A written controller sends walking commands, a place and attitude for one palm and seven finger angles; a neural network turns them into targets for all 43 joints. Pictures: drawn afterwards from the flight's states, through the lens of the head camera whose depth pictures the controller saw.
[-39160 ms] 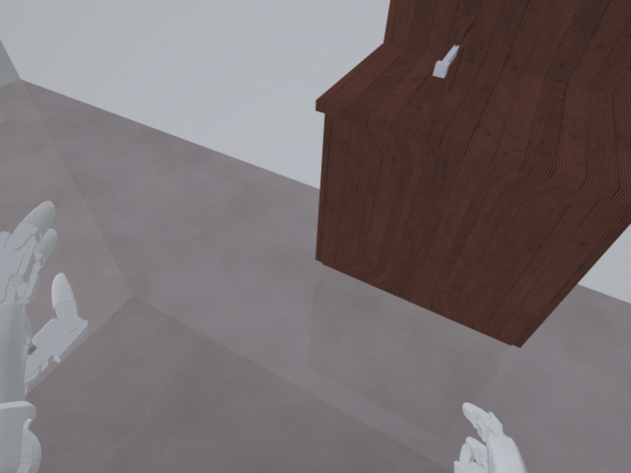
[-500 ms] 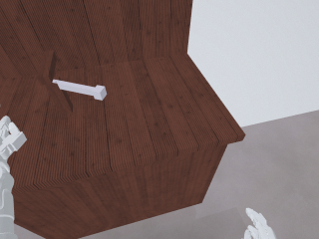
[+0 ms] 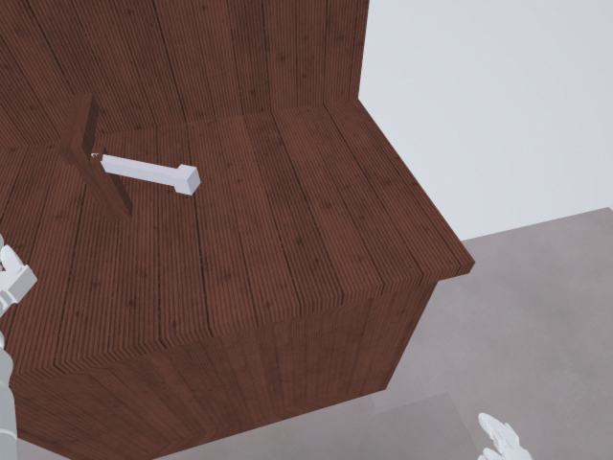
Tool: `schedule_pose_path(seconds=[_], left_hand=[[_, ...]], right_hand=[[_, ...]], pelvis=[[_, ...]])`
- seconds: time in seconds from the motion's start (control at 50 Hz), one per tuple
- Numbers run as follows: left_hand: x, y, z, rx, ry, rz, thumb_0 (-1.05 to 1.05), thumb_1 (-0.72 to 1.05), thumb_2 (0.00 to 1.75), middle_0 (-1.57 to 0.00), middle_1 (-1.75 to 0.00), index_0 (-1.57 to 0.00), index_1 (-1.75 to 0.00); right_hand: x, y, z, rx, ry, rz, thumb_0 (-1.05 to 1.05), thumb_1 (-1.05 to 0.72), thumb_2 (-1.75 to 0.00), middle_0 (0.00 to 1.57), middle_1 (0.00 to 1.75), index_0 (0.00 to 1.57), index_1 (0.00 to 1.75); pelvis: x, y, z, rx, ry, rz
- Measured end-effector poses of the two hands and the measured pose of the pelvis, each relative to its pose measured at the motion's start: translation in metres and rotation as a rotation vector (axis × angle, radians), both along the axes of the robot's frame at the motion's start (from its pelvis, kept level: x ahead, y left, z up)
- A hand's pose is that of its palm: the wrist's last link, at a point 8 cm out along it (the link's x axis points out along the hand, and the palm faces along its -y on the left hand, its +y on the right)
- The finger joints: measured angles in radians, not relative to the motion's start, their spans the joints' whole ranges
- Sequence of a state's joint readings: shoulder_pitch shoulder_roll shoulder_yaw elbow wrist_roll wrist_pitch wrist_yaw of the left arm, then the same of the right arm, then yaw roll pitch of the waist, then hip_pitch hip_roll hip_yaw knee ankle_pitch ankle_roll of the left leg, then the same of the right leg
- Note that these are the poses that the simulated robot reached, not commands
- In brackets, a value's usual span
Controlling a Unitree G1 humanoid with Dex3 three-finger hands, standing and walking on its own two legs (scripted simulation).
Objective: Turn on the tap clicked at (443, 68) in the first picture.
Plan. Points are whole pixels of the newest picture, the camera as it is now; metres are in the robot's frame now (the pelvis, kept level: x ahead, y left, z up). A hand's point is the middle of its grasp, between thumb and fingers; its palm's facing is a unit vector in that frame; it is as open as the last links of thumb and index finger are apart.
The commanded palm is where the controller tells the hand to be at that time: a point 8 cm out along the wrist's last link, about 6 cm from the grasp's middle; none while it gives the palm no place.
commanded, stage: reach beside the lever's end, fingers flat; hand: left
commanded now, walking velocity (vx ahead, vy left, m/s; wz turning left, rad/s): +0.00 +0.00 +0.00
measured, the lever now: (186, 179) +0.44 +0.21 +0.14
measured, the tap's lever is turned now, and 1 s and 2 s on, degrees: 59 59 59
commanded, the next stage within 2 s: push the lever round in 0.04 s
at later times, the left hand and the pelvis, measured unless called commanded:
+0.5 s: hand (47, 270) +0.29 +0.33 +0.12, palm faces +0.54 -0.83 -0.10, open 7.8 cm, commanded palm +0.24 +0.36 +0.12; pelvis +0.00 -0.01 +0.00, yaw +0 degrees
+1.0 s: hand (81, 259) +0.31 +0.30 +0.12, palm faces +0.55 -0.83 -0.08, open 7.8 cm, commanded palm +0.26 +0.32 +0.12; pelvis +0.00 -0.02 +0.00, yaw +0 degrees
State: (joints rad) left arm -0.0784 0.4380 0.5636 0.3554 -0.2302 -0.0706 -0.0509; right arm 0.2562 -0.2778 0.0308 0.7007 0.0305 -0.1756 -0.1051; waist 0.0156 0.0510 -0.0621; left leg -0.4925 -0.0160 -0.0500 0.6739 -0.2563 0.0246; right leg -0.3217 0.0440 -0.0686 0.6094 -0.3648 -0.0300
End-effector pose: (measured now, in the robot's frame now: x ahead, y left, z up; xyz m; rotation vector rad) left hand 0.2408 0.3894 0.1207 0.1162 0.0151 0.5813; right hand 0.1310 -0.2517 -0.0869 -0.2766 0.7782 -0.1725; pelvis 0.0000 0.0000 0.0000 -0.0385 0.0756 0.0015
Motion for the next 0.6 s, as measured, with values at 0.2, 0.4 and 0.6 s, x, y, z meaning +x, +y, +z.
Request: schedule_pose_path(seconds=[0.2,0.4,0.6], left_hand=[[0.002,-0.009,0.005,-0.003,-0.01,-0.012,0.01,0.9,0.9,-0.15,-0.15,-0.15,-0.15],[0.002,-0.018,0.004,-0.01,-0.01,-0.007,0.01,0.9,0.9,-0.15,-0.15,-0.15,-0.15],[0.005,-0.027,0.002,-0.011,-0.009,-0.007,0.01,0.9,0.9,-0.15,-0.15,-0.15,-0.15]], right_hand=[[0.023,0.014,0.006,0.027,-0.064,0.042,0.01,-0.9,-0.9,0.2,0.3,0.21,0.3],[0.022,0.009,0.005,0.03,-0.057,0.047,0.01,-0.9,-0.9,0.2,0.3,0.21,0.31],[0.007,-0.004,0.0,0.02,-0.02,0.017,0.01,-0.9,-0.9,0.2,0.3,0.21,0.3]], pelvis=[[-0.002,-0.001,0.001,0.004,-0.008,0.007],[-0.002,-0.005,0.001,0.005,-0.013,0.008],[-0.004,-0.01,0.0,0.006,-0.015,0.006]])
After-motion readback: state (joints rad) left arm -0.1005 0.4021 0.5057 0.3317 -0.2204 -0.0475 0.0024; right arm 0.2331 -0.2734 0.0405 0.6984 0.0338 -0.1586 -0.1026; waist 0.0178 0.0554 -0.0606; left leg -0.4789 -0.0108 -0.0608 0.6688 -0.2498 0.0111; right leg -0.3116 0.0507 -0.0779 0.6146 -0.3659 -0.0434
